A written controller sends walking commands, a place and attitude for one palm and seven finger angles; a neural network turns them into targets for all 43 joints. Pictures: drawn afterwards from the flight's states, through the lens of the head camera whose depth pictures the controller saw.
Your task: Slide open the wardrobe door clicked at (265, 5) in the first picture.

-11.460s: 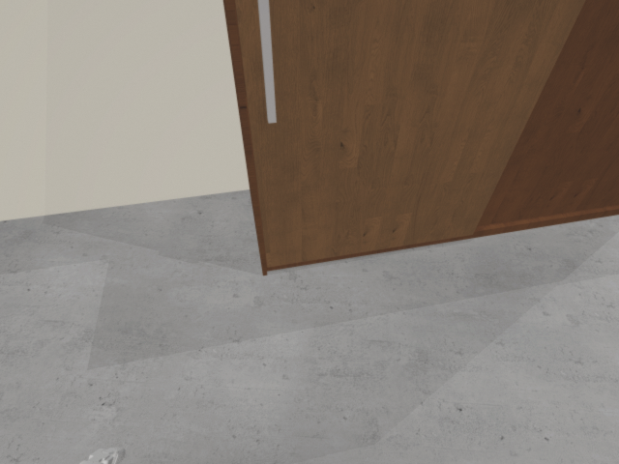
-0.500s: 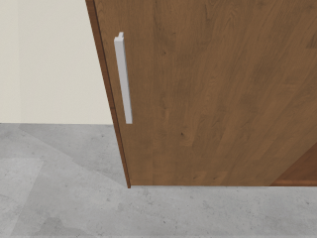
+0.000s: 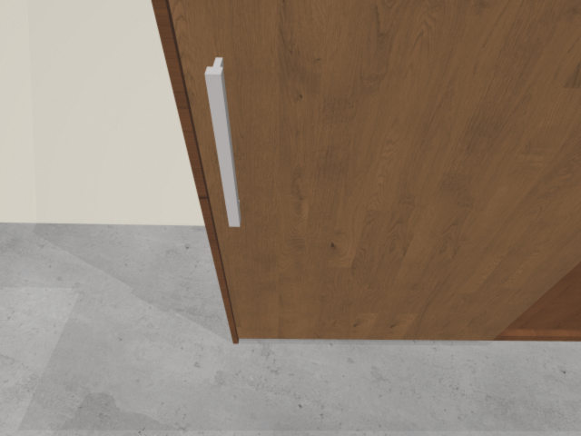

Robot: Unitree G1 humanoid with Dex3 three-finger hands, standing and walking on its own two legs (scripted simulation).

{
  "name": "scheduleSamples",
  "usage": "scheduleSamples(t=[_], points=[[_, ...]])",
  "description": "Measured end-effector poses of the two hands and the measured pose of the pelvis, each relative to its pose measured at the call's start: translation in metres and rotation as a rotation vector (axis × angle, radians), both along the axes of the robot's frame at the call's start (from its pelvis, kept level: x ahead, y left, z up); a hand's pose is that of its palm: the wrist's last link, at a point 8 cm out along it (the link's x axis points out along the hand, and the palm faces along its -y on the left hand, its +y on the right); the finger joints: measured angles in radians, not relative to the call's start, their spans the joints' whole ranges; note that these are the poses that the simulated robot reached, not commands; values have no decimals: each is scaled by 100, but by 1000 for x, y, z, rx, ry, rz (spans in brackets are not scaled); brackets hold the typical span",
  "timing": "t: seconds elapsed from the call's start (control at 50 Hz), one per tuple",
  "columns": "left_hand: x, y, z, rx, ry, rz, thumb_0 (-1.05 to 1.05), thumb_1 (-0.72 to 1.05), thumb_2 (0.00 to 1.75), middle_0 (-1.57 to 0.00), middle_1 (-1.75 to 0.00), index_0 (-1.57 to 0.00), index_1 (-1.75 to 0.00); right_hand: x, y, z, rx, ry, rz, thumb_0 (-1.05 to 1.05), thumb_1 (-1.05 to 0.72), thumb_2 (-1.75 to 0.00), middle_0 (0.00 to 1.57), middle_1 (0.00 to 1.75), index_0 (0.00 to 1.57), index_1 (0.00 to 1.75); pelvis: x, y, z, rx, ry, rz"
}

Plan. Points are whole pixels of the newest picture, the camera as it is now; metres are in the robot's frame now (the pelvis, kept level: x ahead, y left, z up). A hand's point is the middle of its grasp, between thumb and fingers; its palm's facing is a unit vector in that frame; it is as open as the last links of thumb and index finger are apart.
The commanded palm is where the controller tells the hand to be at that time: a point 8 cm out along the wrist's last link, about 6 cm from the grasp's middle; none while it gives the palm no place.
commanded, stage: look again from close up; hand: left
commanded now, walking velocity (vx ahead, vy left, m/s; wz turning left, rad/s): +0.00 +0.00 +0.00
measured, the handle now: (228, 154) +0.52 +0.15 +0.10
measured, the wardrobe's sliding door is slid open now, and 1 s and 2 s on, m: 0.00 0.00 0.00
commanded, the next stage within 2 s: raise the hand with hooked fingers in 1.00 s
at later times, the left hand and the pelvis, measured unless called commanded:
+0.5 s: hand out of the picture +0.05 +0.22 -0.17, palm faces -0.02 -0.95 -0.30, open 7.4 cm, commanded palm none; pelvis +0.00 +0.00 +0.00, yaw +0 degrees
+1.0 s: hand out of the picture +0.06 +0.23 -0.16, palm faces -0.02 -0.95 -0.32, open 7.4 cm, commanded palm none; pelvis +0.01 -0.01 +0.00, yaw +0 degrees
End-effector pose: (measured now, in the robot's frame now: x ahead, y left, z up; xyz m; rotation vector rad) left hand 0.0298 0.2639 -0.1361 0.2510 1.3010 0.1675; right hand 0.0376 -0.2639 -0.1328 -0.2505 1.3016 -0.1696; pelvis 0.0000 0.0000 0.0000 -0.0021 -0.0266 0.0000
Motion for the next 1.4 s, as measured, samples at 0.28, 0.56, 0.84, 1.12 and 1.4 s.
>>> scheduleSamples(t=[0.28, 0.56, 0.84, 1.12, 1.4], points=[[9, 3, 3, 12, -17, -3, 1, 90, 90, -20, -30, -20, -30, 11, -7, 2, -11, -19, 12, 0, -90, -90, 20, 30, 20, 30, 3, -2, 0, 0, 2, 2], [15, 7, 6, 25, -23, -7, 1, 90, 90, -20, -30, -20, -30, 19, -14, 5, -22, -29, 18, 0, -90, -90, 20, 30, 20, 30, 5, -4, 1, 0, 4, 1], [23, 11, 9, 37, -40, -13, 1, 90, 90, -20, -30, -20, -30, 24, -21, 8, -36, -42, 27, 0, -90, -90, 20, 30, 20, 30, 5, -6, 1, 1, 3, 1], [25, 14, 10, 52, -46, -17, 1, 90, 90, -20, -30, -20, -30, 27, -26, 9, -43, -52, 25, 0, -90, -90, 20, 30, 20, 30, 5, -7, 0, -3, 9, -2], [132, 2, 122, -134, -1285, -129, 1, 74, 83, -21, -40, -20, -40, 108, 13, 17, 56, -684, 99, 0, -90, -90, 20, 30, 20, 30, -26, -13, -49, 19, 162, -10]])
